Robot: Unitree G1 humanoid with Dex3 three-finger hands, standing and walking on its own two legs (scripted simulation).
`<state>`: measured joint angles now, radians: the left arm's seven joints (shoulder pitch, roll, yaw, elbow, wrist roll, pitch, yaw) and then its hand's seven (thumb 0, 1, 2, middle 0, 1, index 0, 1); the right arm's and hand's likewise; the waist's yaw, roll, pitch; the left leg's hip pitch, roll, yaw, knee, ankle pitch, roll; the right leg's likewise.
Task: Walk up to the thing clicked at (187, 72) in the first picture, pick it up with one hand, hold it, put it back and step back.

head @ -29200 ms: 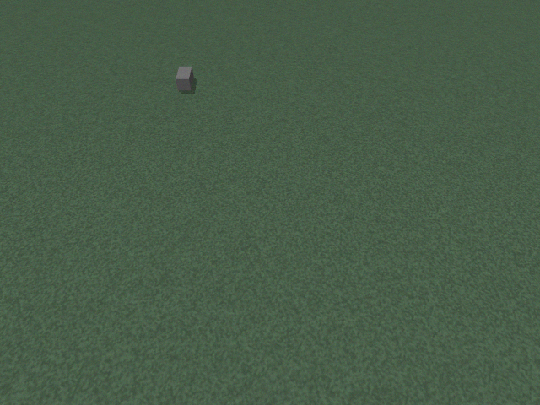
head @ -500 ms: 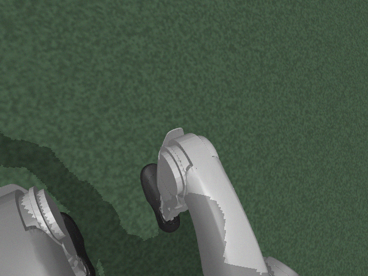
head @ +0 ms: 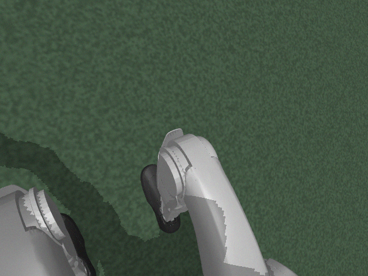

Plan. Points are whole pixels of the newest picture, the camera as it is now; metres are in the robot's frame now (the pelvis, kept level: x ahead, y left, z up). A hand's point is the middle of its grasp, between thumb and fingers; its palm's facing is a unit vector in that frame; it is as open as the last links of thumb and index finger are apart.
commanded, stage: approach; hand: left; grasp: from above
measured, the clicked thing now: out of the picture +0.47 +0.33 -0.30
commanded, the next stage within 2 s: go down in 0.58 s
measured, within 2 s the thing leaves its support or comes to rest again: neither
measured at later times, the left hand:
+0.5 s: hand out of the picture +0.45 +0.33 -0.21, palm faces +0.03 -0.49 -0.87, open 13.6 cm
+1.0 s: hand out of the picture +0.46 +0.35 -0.19, palm faces +0.11 -0.44 -0.89, open 13.6 cm
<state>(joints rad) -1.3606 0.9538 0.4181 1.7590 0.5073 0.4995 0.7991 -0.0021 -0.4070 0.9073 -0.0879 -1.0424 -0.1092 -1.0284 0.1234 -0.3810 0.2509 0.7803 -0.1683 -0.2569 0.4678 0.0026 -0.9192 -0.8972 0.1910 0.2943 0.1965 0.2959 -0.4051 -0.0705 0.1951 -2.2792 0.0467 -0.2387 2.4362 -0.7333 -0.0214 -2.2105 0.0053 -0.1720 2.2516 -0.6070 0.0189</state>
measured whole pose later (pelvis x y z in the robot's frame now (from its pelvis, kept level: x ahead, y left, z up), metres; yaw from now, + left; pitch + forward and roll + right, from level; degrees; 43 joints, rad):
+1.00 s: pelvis +0.00 +0.00 +0.00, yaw +1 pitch +33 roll -12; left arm -1.37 0.93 0.46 1.66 0.52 0.53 0.81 0.00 -0.43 0.95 -0.09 -1.05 -0.10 -1.05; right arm 0.14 -0.38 0.21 0.79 -0.16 -0.24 0.49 0.00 -0.92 -0.90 0.19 0.29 0.20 0.30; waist -0.37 -0.04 0.17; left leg -2.27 0.05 -0.22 2.41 -0.73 -0.02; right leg -2.21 0.00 -0.16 2.24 -0.61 0.02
